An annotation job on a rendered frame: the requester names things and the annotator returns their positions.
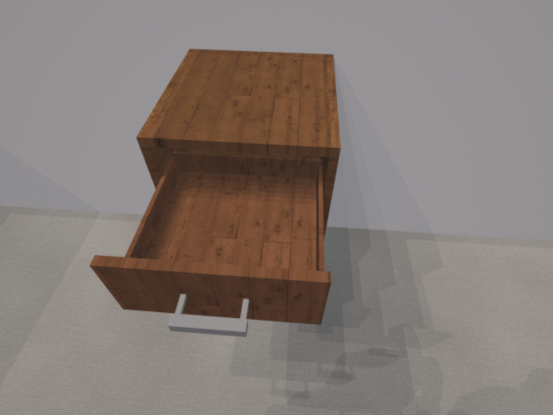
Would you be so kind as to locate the cabinet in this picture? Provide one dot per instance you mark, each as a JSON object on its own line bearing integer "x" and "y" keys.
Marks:
{"x": 248, "y": 103}

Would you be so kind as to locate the handle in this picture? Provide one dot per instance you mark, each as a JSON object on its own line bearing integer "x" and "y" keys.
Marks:
{"x": 208, "y": 324}

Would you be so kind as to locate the drawer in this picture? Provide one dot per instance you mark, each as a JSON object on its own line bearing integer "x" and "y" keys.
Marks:
{"x": 223, "y": 227}

